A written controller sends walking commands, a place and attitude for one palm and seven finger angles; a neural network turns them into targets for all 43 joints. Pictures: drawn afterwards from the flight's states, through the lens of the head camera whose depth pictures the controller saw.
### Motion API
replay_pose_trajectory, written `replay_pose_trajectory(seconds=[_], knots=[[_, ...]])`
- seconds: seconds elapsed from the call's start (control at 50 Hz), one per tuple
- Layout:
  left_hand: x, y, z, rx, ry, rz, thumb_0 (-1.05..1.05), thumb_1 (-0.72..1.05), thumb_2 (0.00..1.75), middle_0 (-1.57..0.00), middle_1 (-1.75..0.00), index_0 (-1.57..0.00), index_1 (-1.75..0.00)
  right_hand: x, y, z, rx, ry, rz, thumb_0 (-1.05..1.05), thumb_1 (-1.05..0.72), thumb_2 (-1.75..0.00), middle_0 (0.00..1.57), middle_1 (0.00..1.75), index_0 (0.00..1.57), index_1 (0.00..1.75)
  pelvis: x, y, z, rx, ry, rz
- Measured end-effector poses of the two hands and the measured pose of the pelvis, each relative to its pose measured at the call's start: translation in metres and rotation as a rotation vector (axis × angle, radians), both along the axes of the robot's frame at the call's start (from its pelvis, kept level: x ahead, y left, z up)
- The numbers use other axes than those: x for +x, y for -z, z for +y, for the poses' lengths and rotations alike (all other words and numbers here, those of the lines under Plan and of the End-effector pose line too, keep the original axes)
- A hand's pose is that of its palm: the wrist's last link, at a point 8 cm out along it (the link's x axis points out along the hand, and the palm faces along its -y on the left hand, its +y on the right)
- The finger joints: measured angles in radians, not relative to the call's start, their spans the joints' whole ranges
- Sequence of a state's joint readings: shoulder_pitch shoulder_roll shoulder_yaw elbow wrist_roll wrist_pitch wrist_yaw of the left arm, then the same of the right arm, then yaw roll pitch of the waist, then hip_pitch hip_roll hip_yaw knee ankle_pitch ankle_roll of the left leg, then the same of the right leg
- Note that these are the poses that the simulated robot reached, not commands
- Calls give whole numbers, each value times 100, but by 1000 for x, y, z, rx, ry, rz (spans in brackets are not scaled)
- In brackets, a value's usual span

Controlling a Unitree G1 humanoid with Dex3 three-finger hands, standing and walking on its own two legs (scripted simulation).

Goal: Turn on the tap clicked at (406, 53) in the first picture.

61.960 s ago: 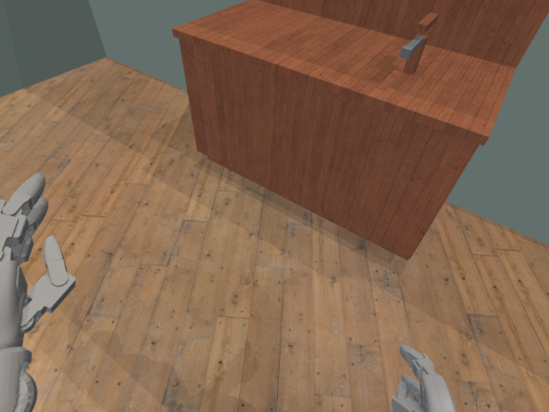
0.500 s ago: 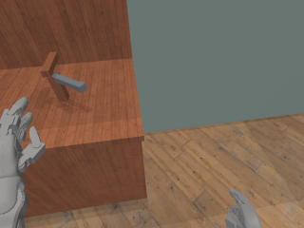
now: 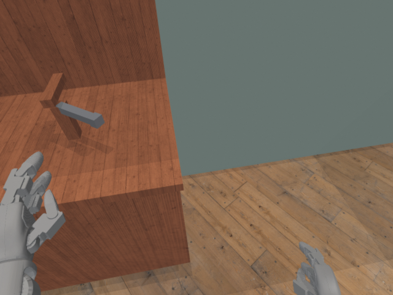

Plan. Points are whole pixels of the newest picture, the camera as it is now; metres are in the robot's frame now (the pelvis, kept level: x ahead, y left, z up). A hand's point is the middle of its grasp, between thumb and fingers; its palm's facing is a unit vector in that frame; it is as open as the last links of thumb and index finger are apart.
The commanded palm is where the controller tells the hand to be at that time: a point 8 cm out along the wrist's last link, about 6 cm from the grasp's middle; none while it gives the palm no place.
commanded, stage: turn the palm inward beside the body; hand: left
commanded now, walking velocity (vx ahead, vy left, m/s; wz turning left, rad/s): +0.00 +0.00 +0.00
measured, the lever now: (96, 120) +0.49 +0.34 +0.09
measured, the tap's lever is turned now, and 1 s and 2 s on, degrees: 53 53 53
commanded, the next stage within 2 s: reach beside the lever's end, fingers flat in 1.14 s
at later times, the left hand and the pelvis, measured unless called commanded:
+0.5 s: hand (42, 252) +0.14 +0.25 +0.13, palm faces +0.47 -0.88 -0.11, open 7.4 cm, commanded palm +0.08 +0.29 +0.14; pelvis -0.05 +0.02 +0.00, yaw +0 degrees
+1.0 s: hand (48, 235) +0.16 +0.26 +0.13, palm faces +0.48 -0.87 -0.08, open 7.4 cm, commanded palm +0.11 +0.29 +0.14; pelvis -0.02 +0.02 +0.00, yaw +0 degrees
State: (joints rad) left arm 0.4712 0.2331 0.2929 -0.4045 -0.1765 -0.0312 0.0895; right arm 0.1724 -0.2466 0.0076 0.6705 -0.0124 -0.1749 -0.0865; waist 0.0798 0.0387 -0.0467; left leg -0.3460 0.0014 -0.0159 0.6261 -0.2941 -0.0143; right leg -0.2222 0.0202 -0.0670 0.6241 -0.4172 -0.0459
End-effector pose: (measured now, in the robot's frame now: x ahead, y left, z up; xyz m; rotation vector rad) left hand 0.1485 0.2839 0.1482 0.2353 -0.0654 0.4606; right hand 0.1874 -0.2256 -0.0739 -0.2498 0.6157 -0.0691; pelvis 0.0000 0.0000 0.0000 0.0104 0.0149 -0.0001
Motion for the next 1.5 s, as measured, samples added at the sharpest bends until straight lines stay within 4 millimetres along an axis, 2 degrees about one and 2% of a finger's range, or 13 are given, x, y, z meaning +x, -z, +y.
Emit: replay_pose_trajectory(seconds=[0.18,0.38,0.5,0.62,0.72,0.88,1.1,1.3,1.4,1.5], knots=[[-18,0,1,-35,3,-34,1,89,90,-21,-30,-21,-30,-22,-4,20,31,-9,-39,2,-90,-90,20,30,20,30,-22,0,6,-12,3,-31],[-44,11,2,-91,-23,-13,1,90,90,-21,-30,-21,-30,-46,-10,27,18,-19,-66,2,-90,-90,20,30,20,30,-44,-1,12,-26,-2,-73],[-55,13,2,-107,-20,-17,1,90,90,-21,-30,-21,-30,-51,-12,30,11,-26,-81,2,-90,-90,20,30,20,30,-51,-1,16,-31,-3,-82],[-61,18,7,-128,-40,1,1,90,90,-21,-30,-21,-30,-47,-13,37,14,-42,-90,2,-90,-90,20,30,20,30,-49,-1,20,-32,-8,-82],[-57,15,12,-140,-58,-16,1,90,90,-21,-30,-21,-30,-39,-13,45,17,-65,-91,2,-90,-90,20,30,20,30,-45,-1,22,-33,-14,-75],[-39,14,10,-156,-28,21,1,90,90,-20,-30,-20,-30,-22,-14,53,32,-76,-95,2,-90,-90,20,30,20,30,-31,-4,24,-28,-11,-56],[-22,15,5,-160,-47,27,1,90,90,-20,-30,-20,-30,-6,-15,39,21,-62,-84,2,-90,-90,20,30,20,30,-16,-4,18,-19,-6,-34],[-20,14,-7,-153,-31,37,1,90,90,-21,-30,-21,-30,-11,-12,19,23,-18,-75,2,-90,-90,20,30,20,30,-15,-4,7,-12,-3,-40],[-17,18,4,-150,-89,38,1,90,90,-21,-30,-21,-30,-19,-6,10,14,-3,-44,2,-90,-90,20,30,20,30,-20,-3,-1,-13,-11,-44],[-3,19,15,-153,-121,15,1,90,90,-21,-30,-21,-30,-28,1,1,3,15,-5,2,-90,-90,20,30,20,30,-25,-3,-7,-16,-17,-42]])
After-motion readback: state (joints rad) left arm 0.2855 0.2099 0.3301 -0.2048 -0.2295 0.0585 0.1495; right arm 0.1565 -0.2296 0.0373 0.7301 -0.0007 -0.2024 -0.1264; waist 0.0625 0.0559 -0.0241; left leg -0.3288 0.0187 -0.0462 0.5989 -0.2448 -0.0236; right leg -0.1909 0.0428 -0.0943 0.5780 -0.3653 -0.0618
